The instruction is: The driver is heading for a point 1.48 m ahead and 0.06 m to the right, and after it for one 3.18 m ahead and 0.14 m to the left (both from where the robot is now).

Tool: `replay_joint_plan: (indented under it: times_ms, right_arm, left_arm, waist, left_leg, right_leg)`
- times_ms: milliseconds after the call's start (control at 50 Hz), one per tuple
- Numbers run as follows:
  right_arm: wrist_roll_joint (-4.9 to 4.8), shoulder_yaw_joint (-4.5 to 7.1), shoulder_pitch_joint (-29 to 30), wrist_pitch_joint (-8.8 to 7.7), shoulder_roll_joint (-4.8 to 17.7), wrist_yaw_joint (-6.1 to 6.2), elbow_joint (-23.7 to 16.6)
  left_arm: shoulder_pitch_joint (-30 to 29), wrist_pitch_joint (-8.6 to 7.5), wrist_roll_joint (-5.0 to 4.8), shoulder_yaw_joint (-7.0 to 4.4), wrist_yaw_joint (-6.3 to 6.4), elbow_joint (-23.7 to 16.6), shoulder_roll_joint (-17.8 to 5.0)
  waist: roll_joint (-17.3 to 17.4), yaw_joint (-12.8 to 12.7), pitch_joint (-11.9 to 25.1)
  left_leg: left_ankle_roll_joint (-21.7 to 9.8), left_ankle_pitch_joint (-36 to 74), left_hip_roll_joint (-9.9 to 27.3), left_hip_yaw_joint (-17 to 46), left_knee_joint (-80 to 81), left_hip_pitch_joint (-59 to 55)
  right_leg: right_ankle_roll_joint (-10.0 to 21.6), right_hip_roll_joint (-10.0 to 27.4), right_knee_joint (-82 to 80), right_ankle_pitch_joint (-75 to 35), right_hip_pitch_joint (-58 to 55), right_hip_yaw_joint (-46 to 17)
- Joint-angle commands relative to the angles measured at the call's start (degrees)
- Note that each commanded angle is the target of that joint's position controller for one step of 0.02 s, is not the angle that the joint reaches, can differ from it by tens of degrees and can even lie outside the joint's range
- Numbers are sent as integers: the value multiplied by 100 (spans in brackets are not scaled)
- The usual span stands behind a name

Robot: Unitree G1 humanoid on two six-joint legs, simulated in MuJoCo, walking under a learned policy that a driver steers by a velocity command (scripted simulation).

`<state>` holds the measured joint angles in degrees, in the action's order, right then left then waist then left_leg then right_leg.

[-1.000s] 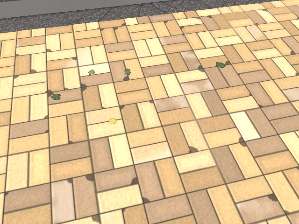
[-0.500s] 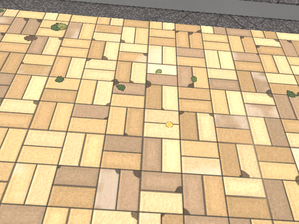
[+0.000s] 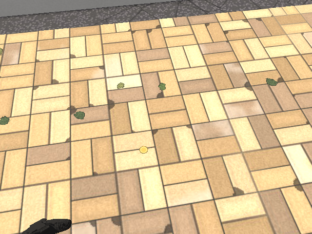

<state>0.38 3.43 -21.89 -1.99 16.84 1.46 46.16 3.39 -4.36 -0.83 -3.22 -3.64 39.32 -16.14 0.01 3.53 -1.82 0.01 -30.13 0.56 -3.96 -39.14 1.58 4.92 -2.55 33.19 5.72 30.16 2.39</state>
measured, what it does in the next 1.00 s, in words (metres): walks ahead: left foot, then right foot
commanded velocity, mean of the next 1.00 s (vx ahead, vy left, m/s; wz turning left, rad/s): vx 0.26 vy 0.00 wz -0.18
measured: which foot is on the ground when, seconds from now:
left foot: up 0.00-0.40, down 0.42-0.82, up 0.84-1.00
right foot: down 0.00-0.44, up 0.46-0.80, down 0.82-1.00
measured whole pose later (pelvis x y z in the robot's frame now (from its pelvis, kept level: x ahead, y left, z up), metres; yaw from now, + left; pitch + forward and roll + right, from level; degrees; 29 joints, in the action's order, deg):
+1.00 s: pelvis +0.32 -0.06 +0.03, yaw -9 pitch +2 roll +0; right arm -1.5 3.8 -17.0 -2.4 17.3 -0.3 40.0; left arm 19.7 -5.1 0.6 -2.5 0.0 46.5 -14.2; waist 3.1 -2.0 1.8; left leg -0.5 -12.3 1.2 5.0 -60.5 35.5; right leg 1.5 -0.1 19.1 15.2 5.9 4.1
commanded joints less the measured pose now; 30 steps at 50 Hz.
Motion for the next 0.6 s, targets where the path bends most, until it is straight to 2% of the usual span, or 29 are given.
replay_joint_plan:
  times_ms: [20,40,60,80,100,120,160,180,220,260,340,380,400,420,440,460,480,500,520,540,560,600]
  right_arm:
    - [41,35,-98,-409,815,-134,-663]
    - [-157,70,480,-455,913,-168,-912]
    - [-106,43,693,-464,849,-126,-964]
    - [13,79,796,-417,863,-68,-987]
    - [26,96,706,-329,862,-48,-1020]
    - [38,84,581,-250,782,-26,-1021]
    - [56,20,400,-142,567,26,-972]
    - [75,2,483,-117,516,55,-996]
    - [89,-29,734,-82,437,68,-1059]
    - [46,-39,1044,-57,422,57,-1139]
    - [-9,-22,1460,-77,485,-40,-1253]
    - [7,34,1447,-135,567,-71,-1291]
    - [16,48,1327,-179,539,-81,-1263]
    - [83,64,1263,-228,620,-68,-1285]
    - [205,99,1133,-240,936,-29,-1366]
    - [263,105,1042,-145,868,-27,-1224]
    - [125,45,727,-120,525,-68,-1115]
    - [18,102,425,-105,675,-96,-1021]
    - [-15,141,444,-86,806,-93,-978]
    - [-43,154,625,-88,861,-73,-1004]
    - [-24,147,713,-91,837,-41,-1020]
    - [-19,135,717,-113,723,-24,-1019]
  left_arm:
    - [1974,23,16,-393,166,-137,-1292]
    - [1577,51,5,-318,196,-192,-1111]
    - [1206,86,-61,-284,223,-248,-969]
    - [900,129,-68,-252,264,-336,-874]
    - [737,153,6,-217,298,-393,-842]
    - [613,165,54,-225,311,-413,-856]
    - [476,172,52,-249,342,-370,-942]
    - [477,193,47,-266,369,-346,-996]
    - [526,288,-24,-285,437,-270,-1046]
    - [600,393,-72,-288,502,-217,-1048]
    - [751,515,-25,-223,543,-128,-932]
    - [757,532,-7,-171,544,-115,-848]
    - [642,529,-19,-136,545,-131,-786]
    - [730,502,14,-81,537,-124,-641]
    - [1130,441,159,23,510,-123,-340]
    - [1678,414,112,61,498,-42,-273]
    - [1435,412,86,6,489,-41,-608]
    - [1011,424,14,-90,472,-103,-862]
    - [851,459,0,-131,466,-80,-871]
    - [734,463,28,-149,451,-124,-893]
    - [684,425,23,-136,429,-111,-795]
    - [680,297,33,-59,400,-37,-509]
  waist:
    - [-625,-1035,2886]
    - [-550,-982,1960]
    - [-13,-773,1325]
    - [142,-595,909]
    - [40,-370,728]
    - [-119,-239,659]
    - [-265,-82,653]
    - [-283,-95,688]
    - [-359,-177,864]
    - [-469,-291,969]
    - [-633,-497,952]
    - [-735,-451,892]
    - [-764,-307,833]
    - [-671,-264,828]
    - [143,-467,1272]
    - [1307,-703,1463]
    - [1218,-410,1320]
    - [988,-130,960]
    - [766,-128,661]
    - [817,-168,342]
    - [829,-213,206]
    - [866,-197,230]
  left_leg:
    - [211,-528,-337,1259,-4469,3845]
    - [161,-93,-62,1178,-4229,4174]
    - [166,290,174,1032,-3773,4086]
    - [234,524,278,942,-3419,3880]
    - [278,665,333,957,-3235,3468]
    - [356,794,301,910,-2994,3259]
    - [515,983,208,761,-2339,3015]
    - [570,1159,127,709,-1981,2953]
    - [625,1732,7,707,-1354,2781]
    - [638,2216,-106,750,-814,2636]
    - [522,2266,-117,841,-6,2496]
    - [344,2122,-144,847,542,2254]
    - [197,2562,-133,801,1170,1888]
    - [-17,3606,174,1002,1670,1288]
    - [-444,5060,1165,1854,1516,327]
    - [-1394,4682,1880,2975,1574,-184]
    - [-1650,2649,2019,3707,1991,-137]
    - [-1551,835,1841,3796,2286,-160]
    - [-1367,-262,1682,3681,2472,51]
    - [-1246,-483,1601,3490,2616,365]
    - [-1140,-298,1431,3176,2736,634]
    - [-1042,406,1082,2483,2848,861]
  right_leg:
    - [1967,2311,-817,-2267,-5626,-4223]
    - [1704,2066,-892,-2760,-4924,-3231]
    - [1448,1744,-1005,-2920,-3977,-2620]
    - [1331,1562,-1169,-3037,-3156,-2330]
    - [1316,1397,-1386,-3085,-2462,-2126]
    - [1318,1289,-1507,-3167,-2068,-2022]
    - [1262,1097,-1520,-3596,-1542,-1678]
    - [1197,1001,-1473,-3677,-1408,-1584]
    - [982,815,-1299,-3434,-1374,-1503]
    - [773,726,-1148,-2951,-1408,-1617]
    - [661,920,-824,-2153,-1773,-2040]
    - [589,981,-552,-1871,-1975,-2349]
    - [468,872,-374,-1605,-1968,-2394]
    - [240,648,-141,-1131,-1784,-2357]
    - [-40,216,558,452,-1352,-1918]
    - [-354,-296,1106,2777,-608,-1342]
    - [-554,-47,1618,3173,-139,-1172]
    - [-644,-35,2274,3053,398,-987]
    - [-704,81,2669,2781,688,-903]
    - [-715,213,2742,2461,842,-828]
    - [-696,312,2627,2176,737,-752]
    - [-644,307,2074,1755,332,-440]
